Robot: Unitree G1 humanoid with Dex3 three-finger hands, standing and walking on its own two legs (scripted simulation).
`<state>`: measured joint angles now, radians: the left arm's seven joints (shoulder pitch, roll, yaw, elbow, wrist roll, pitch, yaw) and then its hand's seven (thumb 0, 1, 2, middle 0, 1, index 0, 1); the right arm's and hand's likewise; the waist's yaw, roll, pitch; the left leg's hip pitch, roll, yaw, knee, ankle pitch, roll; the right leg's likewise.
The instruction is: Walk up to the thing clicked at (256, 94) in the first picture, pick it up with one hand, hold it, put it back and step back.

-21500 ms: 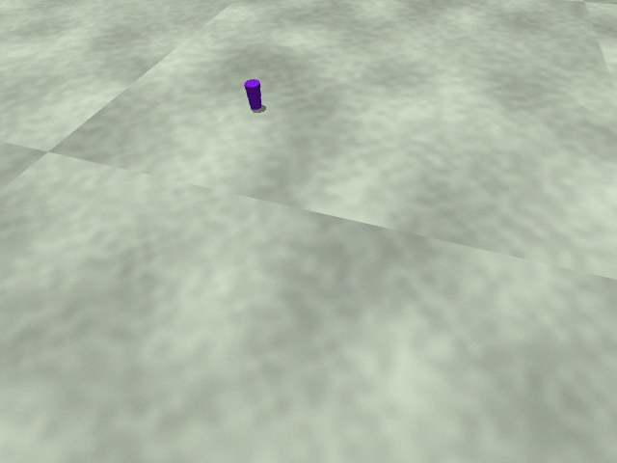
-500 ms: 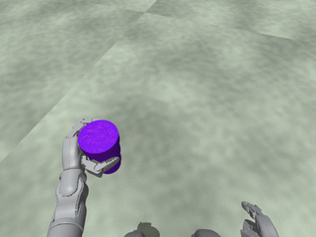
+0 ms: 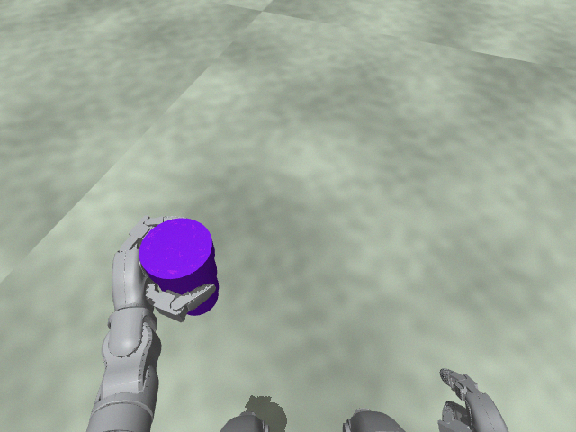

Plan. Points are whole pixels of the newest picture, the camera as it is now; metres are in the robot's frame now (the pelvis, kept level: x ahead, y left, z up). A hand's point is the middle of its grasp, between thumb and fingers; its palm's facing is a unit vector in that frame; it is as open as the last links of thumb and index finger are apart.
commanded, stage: crouch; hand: left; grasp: from the side
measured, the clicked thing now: (188, 274) +0.33 +0.17 +0.00
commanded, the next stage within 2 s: lower in 1.68 s
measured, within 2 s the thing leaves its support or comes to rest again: neither
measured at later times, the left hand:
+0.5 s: hand (199, 313) +0.35 +0.20 -0.20, palm faces +0.17 -0.99 -0.01, open 11.7 cm
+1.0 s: hand (211, 333) +0.37 +0.22 -0.41, palm faces +0.18 -0.98 -0.03, open 11.7 cm
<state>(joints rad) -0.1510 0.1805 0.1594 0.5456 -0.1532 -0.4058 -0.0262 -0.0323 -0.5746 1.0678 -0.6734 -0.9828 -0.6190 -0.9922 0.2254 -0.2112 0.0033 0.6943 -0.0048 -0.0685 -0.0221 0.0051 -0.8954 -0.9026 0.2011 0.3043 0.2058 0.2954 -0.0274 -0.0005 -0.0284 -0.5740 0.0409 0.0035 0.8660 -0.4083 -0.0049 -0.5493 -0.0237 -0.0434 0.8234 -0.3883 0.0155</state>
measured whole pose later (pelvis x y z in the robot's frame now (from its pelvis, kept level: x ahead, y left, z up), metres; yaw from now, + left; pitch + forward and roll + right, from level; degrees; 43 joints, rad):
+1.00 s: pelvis -0.08 +0.00 -0.35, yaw -4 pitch +32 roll -5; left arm -0.64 0.43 0.50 1.13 -0.10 -0.77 -0.15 -0.03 -0.57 1.07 -0.67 -0.98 -0.62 -0.99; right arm 0.10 -0.26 0.06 0.74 -0.11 -0.04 0.07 0.00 -0.93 -0.91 0.20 0.30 0.21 0.30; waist -0.16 -0.03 -0.10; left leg -2.12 0.04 -0.08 2.23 -0.68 -0.01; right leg -2.07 -0.03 -0.05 2.17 -0.66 0.01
